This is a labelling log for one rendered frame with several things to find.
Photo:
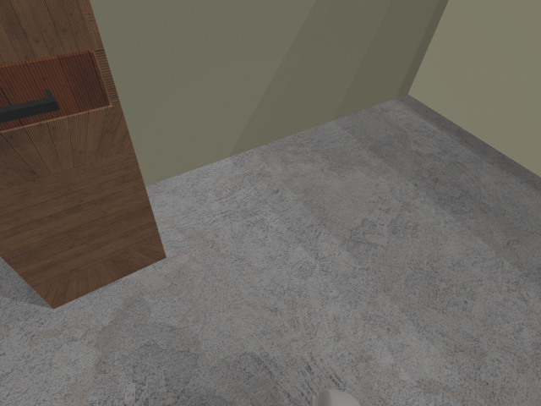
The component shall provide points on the handle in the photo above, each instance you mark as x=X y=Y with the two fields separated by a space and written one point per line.
x=30 y=108

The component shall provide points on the right robot thigh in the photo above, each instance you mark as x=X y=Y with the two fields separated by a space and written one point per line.
x=333 y=397

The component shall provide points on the drawer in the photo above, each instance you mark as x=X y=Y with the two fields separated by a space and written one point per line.
x=73 y=79

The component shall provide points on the cabinet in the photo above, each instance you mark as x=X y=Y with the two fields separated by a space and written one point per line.
x=74 y=211

